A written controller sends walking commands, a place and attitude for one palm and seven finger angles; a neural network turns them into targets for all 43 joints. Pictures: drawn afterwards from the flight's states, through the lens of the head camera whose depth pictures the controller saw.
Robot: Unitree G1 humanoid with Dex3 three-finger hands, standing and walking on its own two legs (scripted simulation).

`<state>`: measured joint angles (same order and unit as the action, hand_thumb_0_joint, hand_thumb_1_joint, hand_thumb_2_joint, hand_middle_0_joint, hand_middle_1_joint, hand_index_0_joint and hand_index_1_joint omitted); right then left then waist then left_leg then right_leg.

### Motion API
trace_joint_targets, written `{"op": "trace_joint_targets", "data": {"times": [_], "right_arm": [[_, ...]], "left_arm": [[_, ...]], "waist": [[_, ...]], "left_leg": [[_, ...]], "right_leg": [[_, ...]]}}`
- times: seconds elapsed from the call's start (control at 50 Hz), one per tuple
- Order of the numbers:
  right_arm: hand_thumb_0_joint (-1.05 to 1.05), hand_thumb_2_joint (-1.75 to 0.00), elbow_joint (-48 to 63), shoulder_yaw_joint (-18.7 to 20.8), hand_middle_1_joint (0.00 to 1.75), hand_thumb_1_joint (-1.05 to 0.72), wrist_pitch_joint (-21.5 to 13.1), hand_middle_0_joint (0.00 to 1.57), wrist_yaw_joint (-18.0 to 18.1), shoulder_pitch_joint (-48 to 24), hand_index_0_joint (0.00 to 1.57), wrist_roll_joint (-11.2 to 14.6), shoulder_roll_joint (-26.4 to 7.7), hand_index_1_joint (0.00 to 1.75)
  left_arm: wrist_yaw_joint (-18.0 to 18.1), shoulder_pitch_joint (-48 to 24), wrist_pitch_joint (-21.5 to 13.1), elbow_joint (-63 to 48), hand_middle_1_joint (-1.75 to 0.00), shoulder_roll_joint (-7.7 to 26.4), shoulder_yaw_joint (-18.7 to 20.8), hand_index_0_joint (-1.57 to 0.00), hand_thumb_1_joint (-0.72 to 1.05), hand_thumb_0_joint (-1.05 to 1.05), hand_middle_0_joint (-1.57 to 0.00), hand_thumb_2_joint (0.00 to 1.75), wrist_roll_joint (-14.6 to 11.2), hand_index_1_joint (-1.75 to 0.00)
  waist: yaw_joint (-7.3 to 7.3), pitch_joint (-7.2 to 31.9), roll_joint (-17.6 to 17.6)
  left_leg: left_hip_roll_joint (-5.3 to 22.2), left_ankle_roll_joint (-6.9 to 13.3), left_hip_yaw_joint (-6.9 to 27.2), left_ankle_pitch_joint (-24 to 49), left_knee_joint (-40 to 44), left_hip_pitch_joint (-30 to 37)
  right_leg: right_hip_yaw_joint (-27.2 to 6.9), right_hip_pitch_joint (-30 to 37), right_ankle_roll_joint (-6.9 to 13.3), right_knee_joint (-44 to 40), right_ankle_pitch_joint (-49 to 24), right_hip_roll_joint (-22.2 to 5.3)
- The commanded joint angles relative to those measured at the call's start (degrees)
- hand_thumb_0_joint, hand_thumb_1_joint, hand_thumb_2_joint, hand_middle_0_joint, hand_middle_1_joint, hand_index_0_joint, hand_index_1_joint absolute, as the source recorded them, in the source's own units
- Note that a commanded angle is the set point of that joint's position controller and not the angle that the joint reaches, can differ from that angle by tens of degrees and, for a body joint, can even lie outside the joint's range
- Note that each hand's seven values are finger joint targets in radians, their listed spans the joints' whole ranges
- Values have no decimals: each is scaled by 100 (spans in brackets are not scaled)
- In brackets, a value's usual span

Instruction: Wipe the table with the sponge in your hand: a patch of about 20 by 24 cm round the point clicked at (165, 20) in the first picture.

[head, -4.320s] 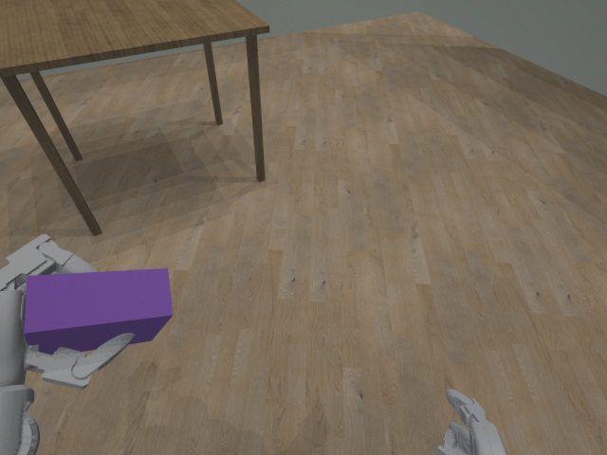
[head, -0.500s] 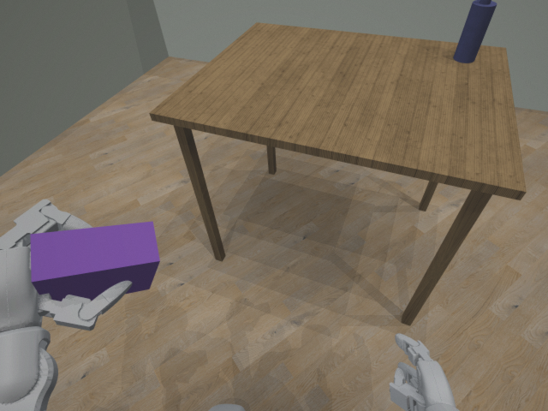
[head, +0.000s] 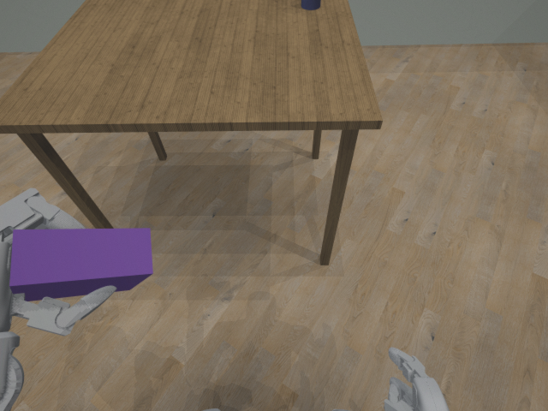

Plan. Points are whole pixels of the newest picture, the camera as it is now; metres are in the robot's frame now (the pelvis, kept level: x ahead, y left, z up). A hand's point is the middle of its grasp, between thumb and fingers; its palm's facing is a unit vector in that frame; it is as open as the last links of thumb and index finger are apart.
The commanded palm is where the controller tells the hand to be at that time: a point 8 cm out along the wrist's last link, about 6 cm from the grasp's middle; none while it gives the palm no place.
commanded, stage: turn to face it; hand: left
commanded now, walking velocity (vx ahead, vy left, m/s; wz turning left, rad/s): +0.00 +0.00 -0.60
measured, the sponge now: (101, 264) +0.24 +0.20 +0.15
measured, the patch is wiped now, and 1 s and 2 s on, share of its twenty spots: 0.00 0.00 0.00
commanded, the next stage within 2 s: take the last steps up to it in 0.60 s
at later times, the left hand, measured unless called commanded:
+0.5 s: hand (103, 296) +0.19 +0.17 +0.19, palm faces +0.20 -0.88 -0.43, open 9.3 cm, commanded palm +0.15 +0.22 +0.19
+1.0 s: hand (179, 349) +0.15 +0.09 +0.19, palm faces +0.08 -0.85 -0.52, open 9.3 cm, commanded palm +0.11 +0.15 +0.19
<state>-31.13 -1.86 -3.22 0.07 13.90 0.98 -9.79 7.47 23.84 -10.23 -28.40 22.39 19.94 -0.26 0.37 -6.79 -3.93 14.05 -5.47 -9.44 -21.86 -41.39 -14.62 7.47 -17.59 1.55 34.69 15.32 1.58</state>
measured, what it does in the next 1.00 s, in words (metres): walks backwards, turning right: left foot, then right foot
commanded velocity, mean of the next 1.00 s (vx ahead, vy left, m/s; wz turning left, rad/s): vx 0.10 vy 0.05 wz -0.21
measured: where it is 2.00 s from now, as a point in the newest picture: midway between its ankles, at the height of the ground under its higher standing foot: outside the picture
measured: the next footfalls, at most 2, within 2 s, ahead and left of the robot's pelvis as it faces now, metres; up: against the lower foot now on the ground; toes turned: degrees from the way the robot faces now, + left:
left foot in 0.42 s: -0.01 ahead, +0.13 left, +0.00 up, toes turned -8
right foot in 0.66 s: -0.07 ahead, -0.17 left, +0.00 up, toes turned -24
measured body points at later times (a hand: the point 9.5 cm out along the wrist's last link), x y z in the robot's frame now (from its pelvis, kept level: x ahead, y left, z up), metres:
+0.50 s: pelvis -0.07 -0.02 +0.01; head -0.06 -0.02 +0.46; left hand +0.18 +0.22 +0.21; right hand +0.05 -0.29 -0.06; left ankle -0.05 +0.13 -0.72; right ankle -0.01 -0.09 -0.69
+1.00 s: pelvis -0.13 -0.07 +0.02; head -0.11 -0.09 +0.47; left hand +0.14 +0.13 +0.22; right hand -0.09 -0.36 -0.08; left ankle -0.12 +0.07 -0.69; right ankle -0.10 -0.14 -0.72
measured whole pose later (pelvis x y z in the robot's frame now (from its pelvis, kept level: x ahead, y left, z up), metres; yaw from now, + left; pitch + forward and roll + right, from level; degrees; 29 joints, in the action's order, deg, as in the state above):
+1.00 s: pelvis -0.13 -0.07 +0.02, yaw -18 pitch +2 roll +3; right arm -36.0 1.8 -2.1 3.6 14.3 0.2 -14.9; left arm 8.7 31.3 -13.4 -28.4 23.8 21.9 -0.7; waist -2.3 -0.7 1.6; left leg 0.9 0.0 -5.6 -25.1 -37.0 -16.2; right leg 3.3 -18.8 5.0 25.3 8.6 0.1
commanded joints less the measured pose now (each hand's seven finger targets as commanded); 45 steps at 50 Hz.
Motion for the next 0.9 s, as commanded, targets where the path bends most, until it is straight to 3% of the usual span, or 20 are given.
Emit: {"op": "trace_joint_targets", "data": {"times": [0.0, 0.04, 0.08, 0.26, 0.34, 0.36, 0.4, 0.42, 0.46, 0.5, 0.54, 0.6, 0.62, 0.64, 0.66, 0.68, 0.7, 0.74, 0.78, 0.88], "right_arm": [[0, -90, 938, 437, 30, -90, -155, 20, 69, -682, 20, -11, -662, 30], [0, -90, 788, 266, 30, -90, 72, 20, 42, -809, 20, -69, -481, 30], [0, -90, 747, 291, 30, -90, 200, 20, 66, -920, 20, -84, -531, 30], [0, -90, 845, 385, 30, -90, 276, 20, 203, -900, 20, -37, -792, 30], [0, -90, 824, 391, 30, -90, 269, 20, 212, -638, 20, -78, -844, 30], [0, -90, 858, 425, 30, -90, 237, 20, 240, -634, 20, -69, -894, 30], [0, -90, 986, 488, 30, -90, 107, 20, 273, -734, 20, -89, -1088, 30], [0, -90, 950, 437, 30, -90, 13, 20, 296, -752, 20, -51, -870, 30], [0, -90, 891, 487, 30, -90, -112, 20, 247, -621, 20, -51, -746, 30], [0, -90, 731, 499, 30, -90, -250, 20, 216, -561, 20, -7, -892, 30], [0, -90, 671, 467, 30, -90, -397, 20, 201, -446, 20, 2, -934, 30], [0, -90, 606, 470, 30, -90, -530, 20, 176, -472, 20, -16, -985, 30], [0, -90, 608, 469, 30, -90, -551, 20, 164, -497, 20, -1, -931, 30], [0, -90, 623, 444, 30, -90, -541, 20, 160, -489, 20, 9, -783, 30], [0, -90, 732, 418, 30, -90, -519, 20, 157, -628, 20, 21, -668, 30], [0, -90, 710, 531, 30, -90, -483, 20, 179, -821, 20, 24, -790, 30], [0, -90, 614, 416, 30, -90, -421, 20, 205, -862, 20, -31, -643, 30], [0, -90, 501, 262, 30, -90, -243, 20, 216, -886, 20, -76, -537, 30], [0, -90, 511, 269, 30, -90, -144, 20, 266, -936, 20, -91, -584, 30], [0, -90, 501, 405, 30, -90, -193, 20, 355, -818, 20, -92, -737, 30]], "left_arm": [[269, 504, -349, -1439, -160, 1437, 1448, -120, 10, 0, -120, 130, -341, -160], [272, 834, -426, -1638, -160, 1217, 1443, -120, 10, 0, -120, 130, -360, -160], [264, 858, -446, -1674, -160, 1136, 1407, -120, 10, 0, -120, 130, -362, -160], [248, 415, -273, -1342, -160, 958, 917, -120, 10, 0, -120, 130, -331, -160], [215, 27, -301, -1425, -160, 913, 749, -120, 10, 0, -120, 130, -228, -160], [198, -163, -340, -1596, -160, 981, 716, -120, 10, 0, -120, 130, -221, -160], [144, -357, -479, -1693, -160, 953, 754, -120, 10, 0, -120, 130, -164, -160], [181, -316, -475, -1660, -160, 1075, 883, -120, 10, 0, -120, 130, -109, -160], [95, -309, -459, -1472, -160, 962, 785, -120, 10, 0, -120, 130, -104, -160], [100, -54, -409, -1105, -160, 537, 416, -120, 10, 0, -120, 130, -107, -160], [149, -341, -432, -1263, -160, 574, 353, -120, 10, 0, -120, 130, -114, -160], [172, -700, -409, -1182, -160, 701, 430, -120, 10, 0, -120, 130, -47, -160], [171, -787, -436, -1180, -160, 779, 498, -120, 10, 0, -120, 130, -30, -160], [196, -803, -468, -1119, -160, 967, 641, -120, 10, 0, -120, 130, -9, -160], [229, -565, -432, -1008, -160, 1116, 796, -120, 10, 0, -120, 130, -39, -160], [226, -429, -409, -1250, -160, 1213, 909, -120, 10, 0, -120, 130, -170, -160], [254, -90, -436, -1341, -160, 1280, 1075, -120, 10, 0, -120, 130, -191, -160], [273, 484, -485, -1403, -160, 1123, 1134, -120, 10, 0, -120, 130, -207, -160], [295, 630, -533, -1297, -160, 1143, 1221, -120, 10, 0, -120, 130, -183, -160], [327, 814, -558, -940, -160, 985, 1098, -120, 10, 0, -120, 130, -170, -160]], "waist": [[146, 1767, 1556], [59, 1882, 819], [20, 1862, 718], [168, 1471, 1108], [49, 1511, 849], [41, 1471, 444], [105, 1065, -1037], [137, 1148, -1462], [116, 772, -972], [103, 494, -973], [-1, 697, -1122], [0, 869, -976], [7, 982, -595], [-53, 1108, 435], [44, 1314, 1602], [151, 1434, 1791], [86, 1426, 1225], [-5, 1597, 748], [-35, 1686, 965], [33, 1461, 1150]], "left_leg": [[-819, 28, 1143, -1165, -2873, -1760], [-801, -37, 1161, -640, -2971, -1949], [-850, -41, 1025, -485, -2373, -1593], [-1197, 237, 852, -531, -190, -438], [-1271, 455, 608, -103, 1499, 703], [-1071, 533, 668, 11, 1967, 1056], [458, 1219, 2177, -16, 2767, 1034], [1076, 1543, 2408, 115, 3058, 308], [965, 1654, 1839, 572, 2806, -444], [596, 1292, 940, 1791, 2308, -99], [487, 1072, 823, 2745, 1923, 274], [224, 734, 569, 2406, 1153, 62], [39, 590, 451, 1940, 664, -132], [-392, 366, 202, 1068, -153, -528], [-1054, 202, 323, -874, -1286, -1318], [-1029, 268, 920, -1089, -2132, -1224], [-975, 286, 1153, -736, -2450, -1395], [-1001, 283, 1066, -282, -2163, -1363], [-1041, 337, 860, -149, -1358, -1085], [-1143, 513, 588, -454, -52, -951]], "right_leg": [[-3169, 1750, 764, -1103, -4078, -2089], [-2557, 1901, 823, -905, -3703, -1719], [-2340, 1493, 767, -1081, -3249, -1576], [-3015, 177, 792, -2037, 64, -1422], [-2798, -303, 381, -2066, 754, -1061], [-2627, -528, 235, -1799, 858, -837], [-1662, -1369, -198, -4, 831, 127], [-1059, -1139, -316, 1769, 1030, 157], [-1019, -1080, -393, 3036, 937, -60], [-656, -1235, -416, 2199, 1067, -203], [-344, -653, -432, 873, 997, -141], [26, 526, -433, -629, 42, 26], [-183, 929, -347, -1080, -581, -189], [-1099, 1144, 0, -1175, -1979, -927], [-2723, 1198, 589, -1395, -2778, -1877], [-3291, 849, 764, -1694, -2280, -2187], [-3201, 907, 905, -1637, -1915, -2147], [-2358, 1031, 789, -1542, -1527, -1794], [-1947, 932, 697, -1751, -672, -1646], [-2472, 982, 833, -2208, 973, -1879]]}}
